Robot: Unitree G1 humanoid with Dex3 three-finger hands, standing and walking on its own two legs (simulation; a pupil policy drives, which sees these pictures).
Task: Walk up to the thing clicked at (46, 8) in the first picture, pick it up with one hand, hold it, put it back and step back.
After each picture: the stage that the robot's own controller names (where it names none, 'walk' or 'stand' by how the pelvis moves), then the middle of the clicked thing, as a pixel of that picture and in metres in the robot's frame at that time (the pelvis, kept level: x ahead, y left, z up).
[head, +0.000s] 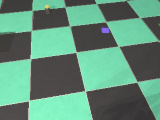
stand; (47, 9) +2.15 +0.43 -0.72
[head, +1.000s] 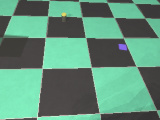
walk; (64, 17) +2.01 +0.12 -0.69
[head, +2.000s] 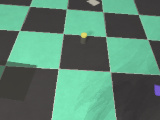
walk; (83, 38) +1.34 -0.09 -0.70
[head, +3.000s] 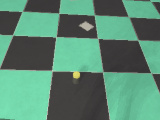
walk; (76, 77) +0.87 -0.02 -0.71
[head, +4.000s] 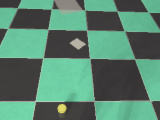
walk; (62, 111) +0.57 +0.11 -0.71
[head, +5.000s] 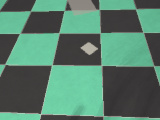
walk; out of the picture +0.42 +0.17 -0.70
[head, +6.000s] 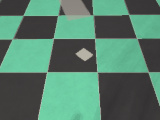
stand; out of the picture +0.36 +0.15 -0.72
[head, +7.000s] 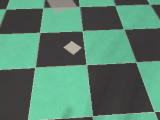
stand; out of the picture +0.36 +0.18 -0.72
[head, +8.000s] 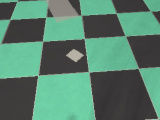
stand; out of the picture +0.35 +0.18 -0.72
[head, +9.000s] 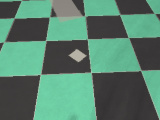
stand; out of the picture +0.36 +0.17 -0.72
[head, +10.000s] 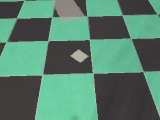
stand; out of the picture +0.35 +0.17 -0.72
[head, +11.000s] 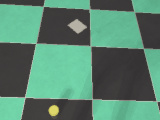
go down; (54, 112) +0.40 +0.15 -0.65
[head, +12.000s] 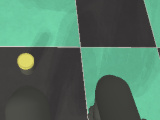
go down; (26, 64) +0.46 +0.17 -0.30
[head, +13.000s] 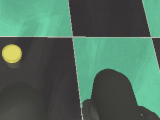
close in; (13, 57) +0.45 +0.19 -0.27
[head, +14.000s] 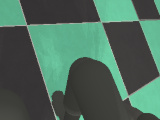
close; out of the picture +0.45 +0.22 -0.23
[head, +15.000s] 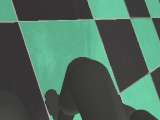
close; out of the picture +0.44 +0.23 -0.23
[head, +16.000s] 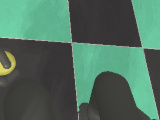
lift; (0, 66) +0.37 +0.24 -0.14
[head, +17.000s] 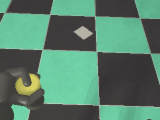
lift; (31, 92) +0.32 +0.17 +0.01
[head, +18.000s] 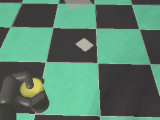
hold; (36, 96) +0.32 +0.16 +0.00
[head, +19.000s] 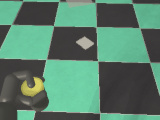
hold; (36, 95) +0.32 +0.17 -0.01
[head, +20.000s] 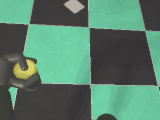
crouch; (28, 76) +0.38 +0.17 -0.07
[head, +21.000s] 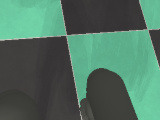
lower; out of the picture +0.51 +0.22 -0.11
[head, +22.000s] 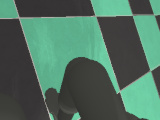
lower; out of the picture +0.46 +0.26 -0.24
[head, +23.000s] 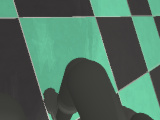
lower; out of the picture +0.45 +0.26 -0.25
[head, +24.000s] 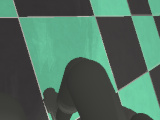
lower; out of the picture +0.46 +0.25 -0.25
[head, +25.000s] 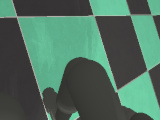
lower; out of the picture +0.46 +0.25 -0.25
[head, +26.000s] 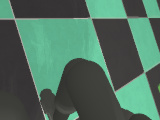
open; out of the picture +0.45 +0.23 -0.25
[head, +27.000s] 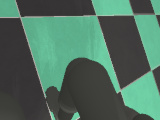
rise; out of the picture +0.45 +0.22 -0.25
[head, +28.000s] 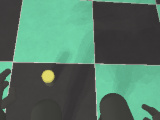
walk; (49, 78) +0.45 +0.15 -0.44
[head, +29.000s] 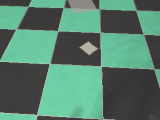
stand; out of the picture +0.39 +0.13 -0.66
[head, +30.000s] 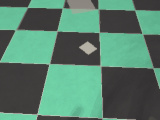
stand; out of the picture +0.40 +0.13 -0.66
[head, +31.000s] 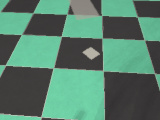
stand; out of the picture +0.41 +0.12 -0.70
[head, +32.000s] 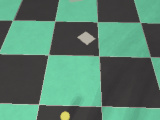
stand; (65, 118) +0.41 +0.13 -0.71
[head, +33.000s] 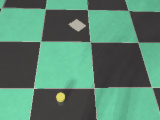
walk; (60, 99) +0.52 +0.13 -0.71
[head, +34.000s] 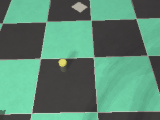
walk; (63, 65) +0.83 +0.20 -0.69
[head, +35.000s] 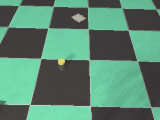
stand; (61, 64) +1.01 +0.17 -0.71
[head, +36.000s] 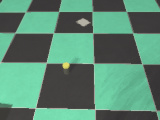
stand; (66, 68) +1.01 +0.16 -0.73
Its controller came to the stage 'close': yes
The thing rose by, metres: 0.71
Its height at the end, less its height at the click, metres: +0.00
